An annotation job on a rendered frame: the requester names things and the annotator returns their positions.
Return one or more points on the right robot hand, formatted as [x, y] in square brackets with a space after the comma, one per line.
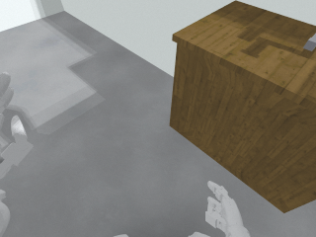
[222, 214]

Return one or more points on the counter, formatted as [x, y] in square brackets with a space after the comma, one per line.
[244, 93]

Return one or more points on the left robot hand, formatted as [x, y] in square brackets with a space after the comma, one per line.
[15, 153]

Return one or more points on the tap lever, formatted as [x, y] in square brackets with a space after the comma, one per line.
[311, 43]

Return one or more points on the right robot forearm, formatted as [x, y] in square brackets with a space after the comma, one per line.
[237, 231]

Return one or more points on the left robot forearm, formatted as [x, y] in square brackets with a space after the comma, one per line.
[4, 214]

